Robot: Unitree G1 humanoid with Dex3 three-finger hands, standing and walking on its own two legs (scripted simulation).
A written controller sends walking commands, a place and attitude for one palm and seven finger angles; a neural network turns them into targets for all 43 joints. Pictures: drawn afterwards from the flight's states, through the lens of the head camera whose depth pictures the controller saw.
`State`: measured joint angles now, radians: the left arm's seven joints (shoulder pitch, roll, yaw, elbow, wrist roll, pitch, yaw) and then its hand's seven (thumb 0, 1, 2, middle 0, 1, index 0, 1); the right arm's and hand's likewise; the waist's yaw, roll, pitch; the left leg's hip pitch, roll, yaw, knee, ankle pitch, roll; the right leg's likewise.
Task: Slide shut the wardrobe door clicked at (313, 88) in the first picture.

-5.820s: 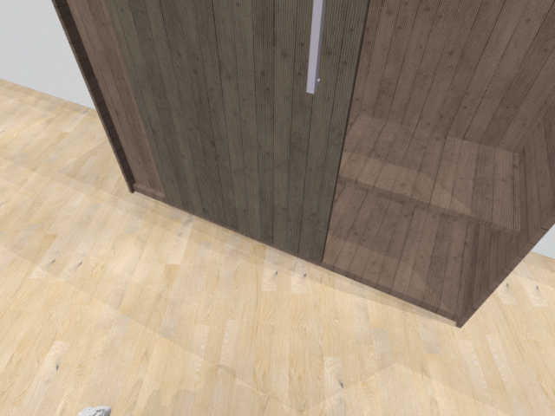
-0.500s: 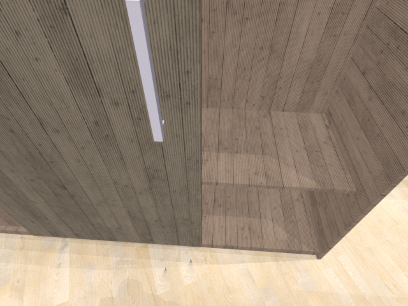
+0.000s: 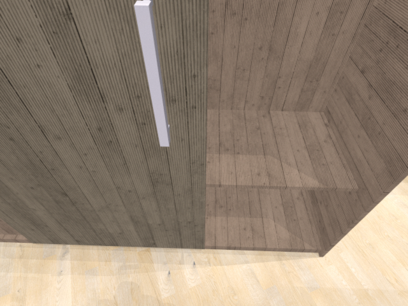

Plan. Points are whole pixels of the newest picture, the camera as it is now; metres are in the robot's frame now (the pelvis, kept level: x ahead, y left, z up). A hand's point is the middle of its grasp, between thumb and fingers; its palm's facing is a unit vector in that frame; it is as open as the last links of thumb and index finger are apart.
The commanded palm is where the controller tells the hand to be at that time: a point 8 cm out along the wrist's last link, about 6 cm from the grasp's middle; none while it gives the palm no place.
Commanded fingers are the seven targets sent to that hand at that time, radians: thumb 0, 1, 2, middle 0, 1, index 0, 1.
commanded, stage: come to a stop and stand still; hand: left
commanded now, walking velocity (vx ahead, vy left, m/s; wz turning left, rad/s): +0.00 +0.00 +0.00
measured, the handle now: (158, 83) +0.47 +0.12 +0.21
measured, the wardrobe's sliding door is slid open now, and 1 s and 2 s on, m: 0.57 0.57 0.57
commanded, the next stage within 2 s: look again from close up in 0.22 s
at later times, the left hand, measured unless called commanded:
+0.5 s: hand out of the picture -0.03 +0.18 -0.18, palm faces +0.02 -0.98 -0.20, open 7.4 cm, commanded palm none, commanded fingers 0.00 0.90 0.90 -0.20 -0.30 -0.20 -0.30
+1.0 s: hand out of the picture -0.04 +0.22 -0.18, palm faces +0.00 -0.97 -0.23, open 7.4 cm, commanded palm none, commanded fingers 0.00 0.90 0.90 -0.20 -0.30 -0.20 -0.30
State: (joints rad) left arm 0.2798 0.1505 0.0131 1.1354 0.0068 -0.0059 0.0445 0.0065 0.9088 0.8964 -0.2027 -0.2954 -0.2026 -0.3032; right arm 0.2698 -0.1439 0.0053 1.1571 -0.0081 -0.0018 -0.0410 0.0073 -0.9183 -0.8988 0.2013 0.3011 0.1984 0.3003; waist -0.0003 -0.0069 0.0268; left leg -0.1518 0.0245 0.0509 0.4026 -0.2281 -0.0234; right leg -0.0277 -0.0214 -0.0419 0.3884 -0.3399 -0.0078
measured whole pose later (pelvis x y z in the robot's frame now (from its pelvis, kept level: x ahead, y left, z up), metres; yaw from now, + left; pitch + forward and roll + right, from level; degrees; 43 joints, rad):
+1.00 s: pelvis -0.03 +0.03 -0.01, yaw -1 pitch -1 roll +1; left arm 0.32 0.19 -0.01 1.08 0.02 0.00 0.04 0.01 0.91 0.90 -0.20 -0.30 -0.20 -0.30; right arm 0.28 -0.17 0.01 1.10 -0.01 -0.01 -0.01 0.00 -0.91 -0.90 0.20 0.30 0.20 0.30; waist 0.01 -0.01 0.02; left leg -0.25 0.00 0.07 0.50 -0.23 0.02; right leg -0.14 -0.05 -0.01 0.50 -0.34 0.03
